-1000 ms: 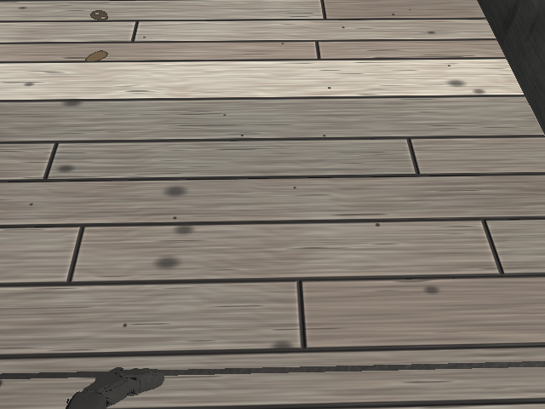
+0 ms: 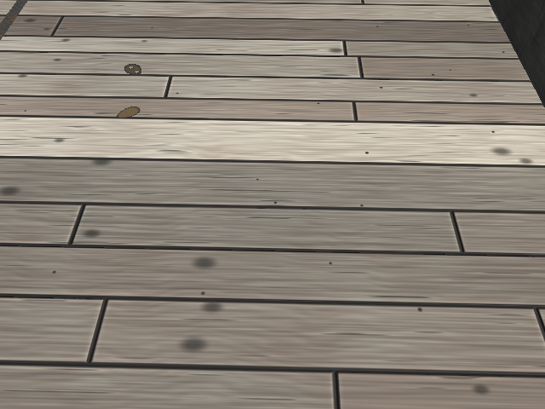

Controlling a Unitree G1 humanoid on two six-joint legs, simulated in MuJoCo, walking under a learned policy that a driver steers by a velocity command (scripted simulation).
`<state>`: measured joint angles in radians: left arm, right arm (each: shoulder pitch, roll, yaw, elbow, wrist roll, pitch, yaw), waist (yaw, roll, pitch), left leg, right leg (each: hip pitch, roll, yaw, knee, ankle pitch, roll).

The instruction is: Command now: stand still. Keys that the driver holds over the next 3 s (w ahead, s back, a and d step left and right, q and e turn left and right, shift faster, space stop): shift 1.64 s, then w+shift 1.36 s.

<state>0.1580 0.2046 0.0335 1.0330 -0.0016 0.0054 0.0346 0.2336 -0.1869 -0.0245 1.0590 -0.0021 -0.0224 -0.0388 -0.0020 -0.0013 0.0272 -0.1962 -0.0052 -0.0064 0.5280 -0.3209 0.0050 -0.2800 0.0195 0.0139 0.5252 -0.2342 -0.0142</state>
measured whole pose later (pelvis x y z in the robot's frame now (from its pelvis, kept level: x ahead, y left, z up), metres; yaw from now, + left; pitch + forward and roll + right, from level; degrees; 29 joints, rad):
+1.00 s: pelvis +0.00 +0.01 +0.00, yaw +0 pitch -1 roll +0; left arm 0.21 0.17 0.03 1.12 0.00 0.00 0.04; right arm 0.31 -0.15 -0.02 1.10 0.00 -0.02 -0.04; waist 0.00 0.00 0.04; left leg -0.17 -0.02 0.01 0.49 -0.31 0.02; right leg -0.26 0.01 0.02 0.50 -0.22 0.00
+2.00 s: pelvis +0.10 -0.05 -0.01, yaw +0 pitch +2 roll +0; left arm 0.17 0.23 0.07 0.96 0.04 -0.09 -0.03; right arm 0.43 -0.23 -0.07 1.05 -0.03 -0.08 0.00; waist 0.00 0.05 -0.03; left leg -0.16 0.06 -0.04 0.69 -0.47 0.08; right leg -0.35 -0.03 -0.11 0.58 -0.28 -0.03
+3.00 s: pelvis +0.94 -0.08 -0.02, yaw +0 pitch +1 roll -1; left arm 0.12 0.25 0.04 0.83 0.04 -0.08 -0.02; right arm 0.41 -0.23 -0.03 0.99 0.00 -0.10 0.00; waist -0.02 0.01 0.06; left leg -0.11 -0.04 -0.03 1.19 -0.34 0.11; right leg -0.46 0.07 -0.13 0.60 -0.17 -0.13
